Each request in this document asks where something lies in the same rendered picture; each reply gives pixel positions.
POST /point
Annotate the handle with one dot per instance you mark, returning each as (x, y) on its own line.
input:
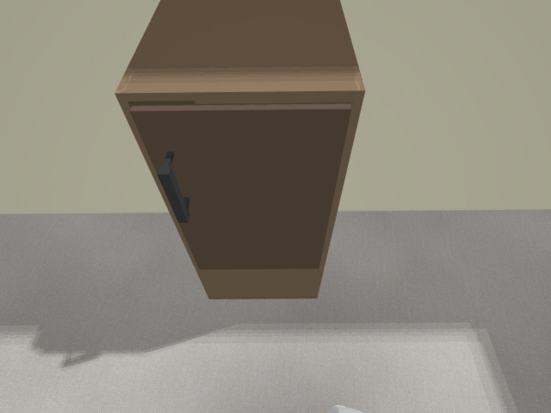
(167, 178)

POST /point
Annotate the cupboard door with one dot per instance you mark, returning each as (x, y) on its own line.
(260, 177)

